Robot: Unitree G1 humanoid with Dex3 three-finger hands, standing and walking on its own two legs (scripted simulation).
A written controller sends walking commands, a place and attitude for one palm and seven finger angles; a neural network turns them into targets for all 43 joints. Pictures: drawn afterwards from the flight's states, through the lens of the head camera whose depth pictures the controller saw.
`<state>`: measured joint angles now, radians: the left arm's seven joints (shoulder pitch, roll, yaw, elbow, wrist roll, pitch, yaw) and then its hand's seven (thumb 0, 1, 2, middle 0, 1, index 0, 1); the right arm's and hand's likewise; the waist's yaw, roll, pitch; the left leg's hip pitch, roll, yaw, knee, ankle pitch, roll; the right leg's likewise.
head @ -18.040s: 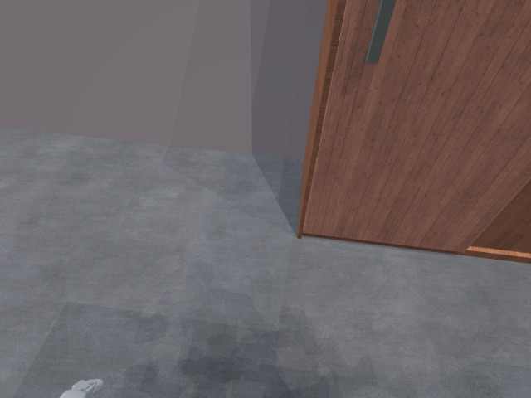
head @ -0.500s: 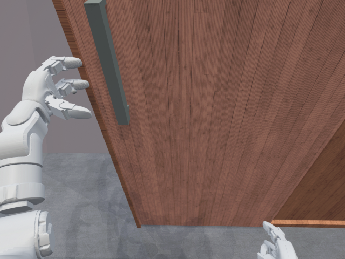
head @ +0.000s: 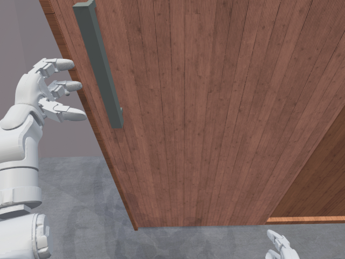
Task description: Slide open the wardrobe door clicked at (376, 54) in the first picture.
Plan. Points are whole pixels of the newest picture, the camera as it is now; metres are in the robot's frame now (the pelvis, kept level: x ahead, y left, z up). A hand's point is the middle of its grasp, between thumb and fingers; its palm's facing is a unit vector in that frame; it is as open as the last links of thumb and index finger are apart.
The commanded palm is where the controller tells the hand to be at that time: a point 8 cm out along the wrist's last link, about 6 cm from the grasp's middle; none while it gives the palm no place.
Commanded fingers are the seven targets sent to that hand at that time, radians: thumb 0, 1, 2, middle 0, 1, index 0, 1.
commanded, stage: move the hooked fingers beside the handle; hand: left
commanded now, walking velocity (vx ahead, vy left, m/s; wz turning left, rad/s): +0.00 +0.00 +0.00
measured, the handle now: (106, 72) +0.45 +0.17 +0.25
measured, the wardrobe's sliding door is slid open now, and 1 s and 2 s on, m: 0.00 0.00 0.00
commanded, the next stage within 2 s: feel for the door with the fingertips in 0.42 s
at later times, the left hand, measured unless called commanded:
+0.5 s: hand (66, 91) +0.38 +0.24 +0.24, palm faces +0.12 -0.99 -0.03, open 14.0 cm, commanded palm +0.35 +0.28 +0.24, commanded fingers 0.00 -0.50 0.30 -0.30 -1.20 -0.30 -1.20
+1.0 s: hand (88, 90) +0.38 +0.20 +0.24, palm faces +0.10 -0.99 -0.01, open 14.0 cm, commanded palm +0.35 +0.24 +0.24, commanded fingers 0.00 -0.50 0.30 -0.30 -1.20 -0.30 -1.20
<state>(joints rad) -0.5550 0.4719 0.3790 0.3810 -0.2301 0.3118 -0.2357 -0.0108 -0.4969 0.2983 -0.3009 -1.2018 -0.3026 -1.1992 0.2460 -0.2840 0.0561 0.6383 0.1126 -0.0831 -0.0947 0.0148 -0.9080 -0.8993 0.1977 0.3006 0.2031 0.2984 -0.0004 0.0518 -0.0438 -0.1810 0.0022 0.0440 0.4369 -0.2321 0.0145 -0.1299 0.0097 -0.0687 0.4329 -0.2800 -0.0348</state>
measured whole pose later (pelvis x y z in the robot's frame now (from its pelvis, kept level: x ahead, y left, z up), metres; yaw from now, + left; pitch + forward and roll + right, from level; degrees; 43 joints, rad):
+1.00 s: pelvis +0.00 +0.00 +0.00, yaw +0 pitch -2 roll +0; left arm -0.58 0.36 0.28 0.27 -0.22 0.40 -0.10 -0.01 -0.50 0.30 -0.30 -1.20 -0.30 -1.20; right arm 0.17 -0.25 0.07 0.64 0.10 -0.05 -0.08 0.01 -0.91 -0.90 0.20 0.30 0.20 0.30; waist 0.01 0.05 -0.05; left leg -0.16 0.00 0.05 0.42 -0.23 0.02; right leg -0.11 0.01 -0.06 0.42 -0.27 -0.03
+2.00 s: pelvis +0.00 +0.00 +0.00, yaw +0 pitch -1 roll +0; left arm -0.67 0.37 0.26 0.40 -0.21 0.36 -0.11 -0.01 -0.50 0.30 -0.30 -1.20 -0.30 -1.20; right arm 0.19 -0.26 0.06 0.65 0.11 -0.04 -0.09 0.01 -0.91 -0.90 0.20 0.30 0.20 0.30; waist 0.01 0.04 -0.04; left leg -0.18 0.00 0.04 0.43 -0.22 0.01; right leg -0.12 0.01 -0.07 0.41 -0.26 -0.04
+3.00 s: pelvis +0.00 -0.01 +0.00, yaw +0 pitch -2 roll +0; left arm -0.67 0.28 0.22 0.33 -0.20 0.42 -0.01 -0.01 -0.50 0.30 -0.30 -1.20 -0.30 -1.20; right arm 0.19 -0.24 0.07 0.65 0.09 0.02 -0.07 0.01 -0.91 -0.90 0.20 0.30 0.20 0.30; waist 0.00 0.04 -0.04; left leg -0.15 0.01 0.04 0.39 -0.21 0.01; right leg -0.10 0.02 -0.07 0.38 -0.25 -0.04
